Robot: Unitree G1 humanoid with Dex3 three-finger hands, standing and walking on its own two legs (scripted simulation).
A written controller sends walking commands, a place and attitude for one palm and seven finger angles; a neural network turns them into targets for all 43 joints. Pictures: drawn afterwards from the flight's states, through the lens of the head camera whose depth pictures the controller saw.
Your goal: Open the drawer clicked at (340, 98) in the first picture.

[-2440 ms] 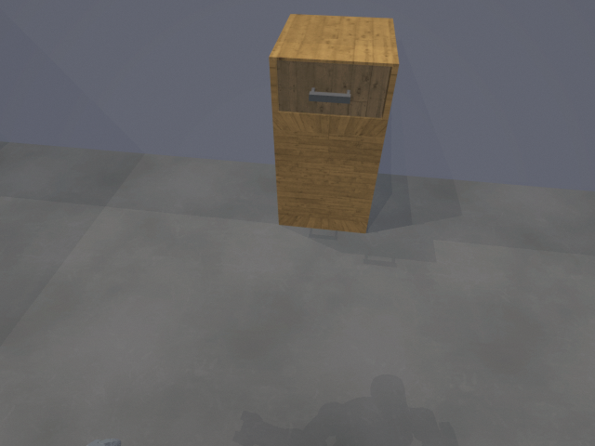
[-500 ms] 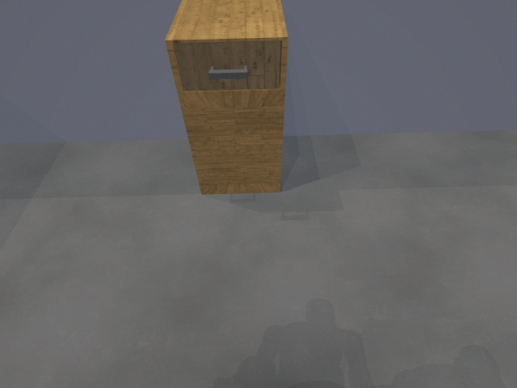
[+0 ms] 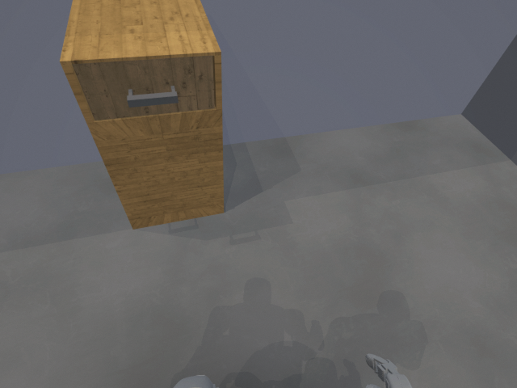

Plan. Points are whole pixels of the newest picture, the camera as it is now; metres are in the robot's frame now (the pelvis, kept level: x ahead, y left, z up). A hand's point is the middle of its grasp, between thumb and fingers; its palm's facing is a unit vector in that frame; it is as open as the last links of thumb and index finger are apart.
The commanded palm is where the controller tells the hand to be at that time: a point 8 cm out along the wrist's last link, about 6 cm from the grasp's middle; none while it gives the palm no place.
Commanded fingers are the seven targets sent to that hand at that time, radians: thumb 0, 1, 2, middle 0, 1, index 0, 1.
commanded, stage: walk to a spot facing it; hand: left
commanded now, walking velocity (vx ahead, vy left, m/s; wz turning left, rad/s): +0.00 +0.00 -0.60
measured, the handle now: (152, 95) +0.82 +0.40 -0.07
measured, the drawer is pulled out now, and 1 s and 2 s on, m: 0.00 0.00 0.00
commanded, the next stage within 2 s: none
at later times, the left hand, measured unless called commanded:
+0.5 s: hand (209, 294) +0.30 +0.12 -0.14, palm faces -0.30 -0.92 -0.25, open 7.4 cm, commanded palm none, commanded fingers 0.00 0.90 0.90 -0.20 -0.30 -0.20 -0.30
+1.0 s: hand (178, 285) +0.31 +0.19 -0.16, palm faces -0.48 -0.86 -0.19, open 7.4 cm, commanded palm none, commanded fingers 0.00 0.90 0.90 -0.20 -0.30 -0.20 -0.30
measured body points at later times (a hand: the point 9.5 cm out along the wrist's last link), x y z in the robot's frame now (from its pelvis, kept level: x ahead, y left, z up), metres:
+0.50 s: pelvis +0.10 -0.01 +0.00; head +0.14 -0.05 +0.45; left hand +0.31 +0.17 -0.12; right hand +0.03 -0.26 -0.16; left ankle +0.09 +0.13 -0.65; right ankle +0.12 -0.11 -0.72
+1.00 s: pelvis +0.15 +0.04 +0.02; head +0.20 +0.06 +0.47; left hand +0.34 +0.24 -0.14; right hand +0.10 -0.21 -0.10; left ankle +0.20 +0.12 -0.72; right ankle +0.05 -0.07 -0.62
